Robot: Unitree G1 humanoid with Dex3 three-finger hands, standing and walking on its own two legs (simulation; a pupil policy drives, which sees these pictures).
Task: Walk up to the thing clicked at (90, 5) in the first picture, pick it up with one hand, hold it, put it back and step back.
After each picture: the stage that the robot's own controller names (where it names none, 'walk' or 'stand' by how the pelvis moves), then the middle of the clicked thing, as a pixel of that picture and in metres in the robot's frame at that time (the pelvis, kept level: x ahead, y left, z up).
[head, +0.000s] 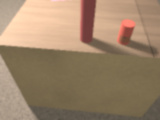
stand; (87, 19) +0.70 -0.01 +0.06
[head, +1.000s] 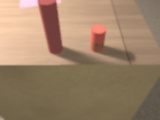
walk; (51, 28) +0.58 +0.17 +0.09
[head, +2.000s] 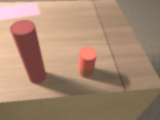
stand; (31, 56) +0.42 +0.20 +0.08
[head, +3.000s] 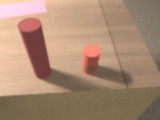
stand; (37, 52) +0.45 +0.18 +0.07
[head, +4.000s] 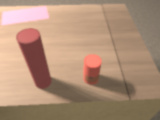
stand; (37, 62) +0.41 +0.18 +0.06
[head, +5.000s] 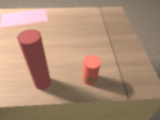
stand; (37, 63) +0.41 +0.18 +0.06
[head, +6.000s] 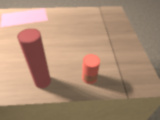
stand; (37, 62) +0.42 +0.19 +0.06
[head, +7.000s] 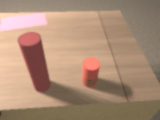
rise first; (37, 65) +0.41 +0.19 +0.06
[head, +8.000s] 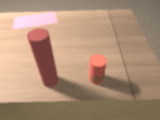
go down; (45, 61) +0.42 +0.18 +0.07
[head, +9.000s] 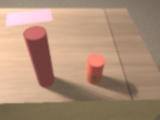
go down; (41, 60) +0.42 +0.17 +0.07
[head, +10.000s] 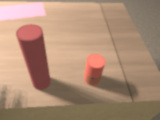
go down; (36, 61) +0.40 +0.17 +0.08
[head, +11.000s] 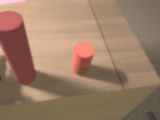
close in; (18, 54) +0.40 +0.18 +0.10
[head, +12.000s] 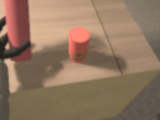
close; (18, 22) +0.52 +0.18 +0.12
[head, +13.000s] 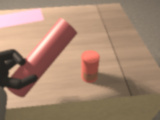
lift; (42, 57) +0.37 +0.13 +0.16
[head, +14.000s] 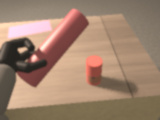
lift; (54, 47) +0.38 +0.10 +0.21
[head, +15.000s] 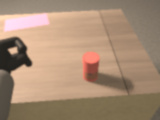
hold; out of the picture +0.26 +0.00 -0.22
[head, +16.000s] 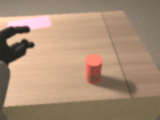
hold; out of the picture +0.12 -0.05 -0.73
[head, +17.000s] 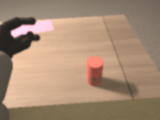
stand; out of the picture +0.16 -0.01 -0.73
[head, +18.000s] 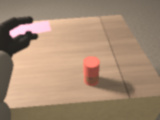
stand; out of the picture +0.16 +0.00 -0.73
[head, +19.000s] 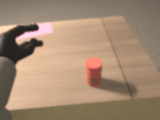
stand; out of the picture +0.16 -0.01 -0.73
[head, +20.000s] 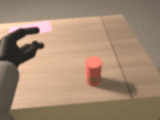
stand; out of the picture +0.16 -0.01 -0.73
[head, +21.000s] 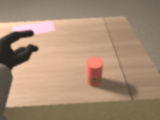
stand; out of the picture +0.16 +0.00 -0.73
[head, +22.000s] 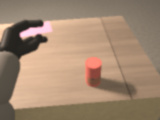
stand; out of the picture +0.16 -0.01 -0.73
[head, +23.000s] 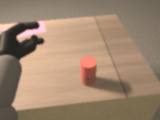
stand; out of the picture +0.16 +0.00 -0.73
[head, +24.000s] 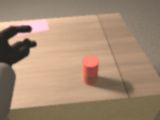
stand; out of the picture +0.16 +0.00 -0.73
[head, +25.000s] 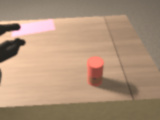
stand; out of the picture +0.16 +0.00 -0.73
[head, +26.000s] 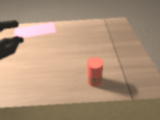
stand; out of the picture +0.17 +0.00 -0.73
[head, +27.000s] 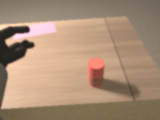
stand; out of the picture +0.16 +0.00 -0.73
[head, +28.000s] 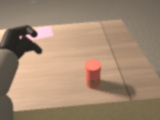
crouch; out of the picture +0.17 +0.00 -0.73
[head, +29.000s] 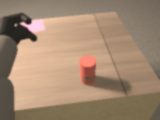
crouch; out of the picture +0.16 +0.00 -0.73
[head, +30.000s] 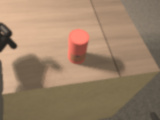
lower; out of the picture +0.17 +0.00 -0.69
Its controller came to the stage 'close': yes
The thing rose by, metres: 0.16
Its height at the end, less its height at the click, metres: -0.81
